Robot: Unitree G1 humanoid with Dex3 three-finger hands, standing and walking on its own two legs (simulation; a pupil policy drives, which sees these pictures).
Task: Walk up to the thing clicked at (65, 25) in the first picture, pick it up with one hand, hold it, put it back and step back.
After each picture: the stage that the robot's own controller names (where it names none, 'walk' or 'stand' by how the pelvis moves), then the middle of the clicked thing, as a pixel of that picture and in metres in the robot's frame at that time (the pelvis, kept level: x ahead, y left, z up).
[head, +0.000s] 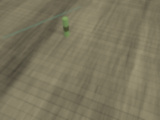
stand; (66, 27) +1.55 +0.21 -0.65
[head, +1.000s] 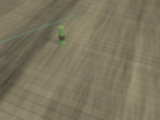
walk; (61, 36) +1.45 +0.18 -0.65
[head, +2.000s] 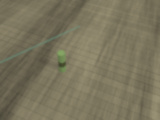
walk; (61, 61) +0.95 +0.17 -0.65
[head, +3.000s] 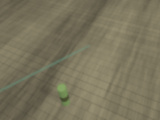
walk; (63, 95) +0.61 +0.21 -0.62
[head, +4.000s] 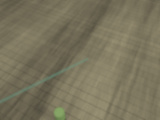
stand; (60, 118) +0.43 +0.16 -0.64
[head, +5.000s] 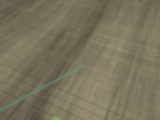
stand; out of the picture +0.40 +0.19 -0.65
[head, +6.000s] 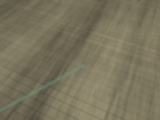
stand; out of the picture +0.37 +0.18 -0.65
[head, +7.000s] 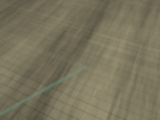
stand; out of the picture +0.37 +0.19 -0.66
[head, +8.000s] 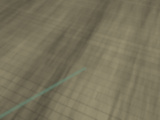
stand; out of the picture +0.34 +0.20 -0.66
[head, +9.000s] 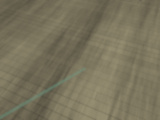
stand; out of the picture +0.35 +0.20 -0.66
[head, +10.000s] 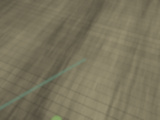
go down; out of the picture +0.36 +0.19 -0.65
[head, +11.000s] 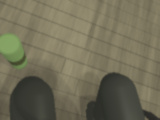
go down; (15, 54) +0.43 +0.24 -0.23
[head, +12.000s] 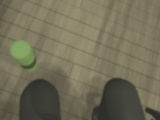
close in; (26, 59) +0.42 +0.23 -0.25
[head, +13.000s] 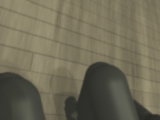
close in; out of the picture +0.41 +0.27 -0.16
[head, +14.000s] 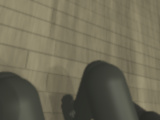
close; out of the picture +0.40 +0.27 -0.16
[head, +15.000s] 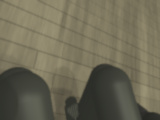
lift; out of the picture +0.34 +0.26 -0.15
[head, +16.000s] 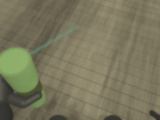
lift; (27, 84) +0.31 +0.18 +0.04
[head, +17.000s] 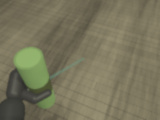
hold; (39, 82) +0.32 +0.16 +0.06
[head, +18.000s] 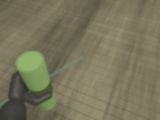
hold; (40, 85) +0.32 +0.16 +0.04
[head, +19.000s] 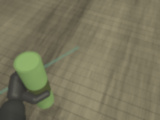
crouch; (38, 84) +0.33 +0.16 +0.01
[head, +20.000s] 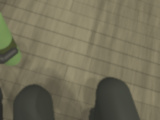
lower; (1, 42) +0.45 +0.22 -0.05
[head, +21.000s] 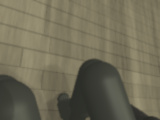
lower; out of the picture +0.41 +0.28 -0.16
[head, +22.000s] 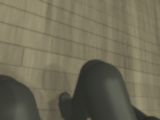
lower; out of the picture +0.41 +0.29 -0.16
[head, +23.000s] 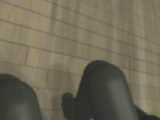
lower; out of the picture +0.40 +0.29 -0.16
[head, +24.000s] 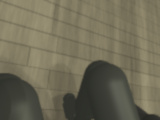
lower; out of the picture +0.39 +0.28 -0.16
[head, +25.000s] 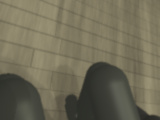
draw back; out of the picture +0.39 +0.25 -0.15
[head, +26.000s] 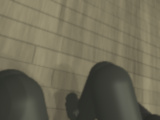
stand; out of the picture +0.39 +0.25 -0.16
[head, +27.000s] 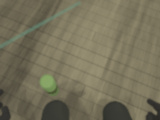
walk; (50, 86) +0.39 +0.19 -0.42
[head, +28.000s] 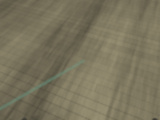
stand; out of the picture +0.35 +0.17 -0.59
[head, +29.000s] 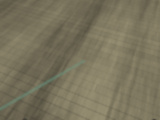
stand; out of the picture +0.34 +0.17 -0.60
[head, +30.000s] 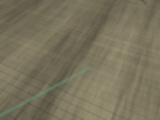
stand; out of the picture +0.36 +0.15 -0.65
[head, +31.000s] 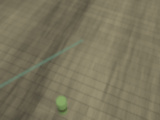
walk; (62, 106) +0.42 +0.12 -0.64
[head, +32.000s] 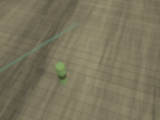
walk; (61, 73) +0.70 +0.20 -0.62
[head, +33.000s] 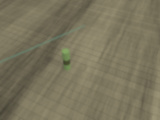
stand; (66, 60) +1.00 +0.18 -0.64
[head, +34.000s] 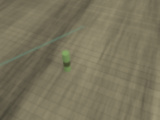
stand; (66, 61) +0.99 +0.18 -0.66
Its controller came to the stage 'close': yes
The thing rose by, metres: 0.69
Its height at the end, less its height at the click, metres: +0.00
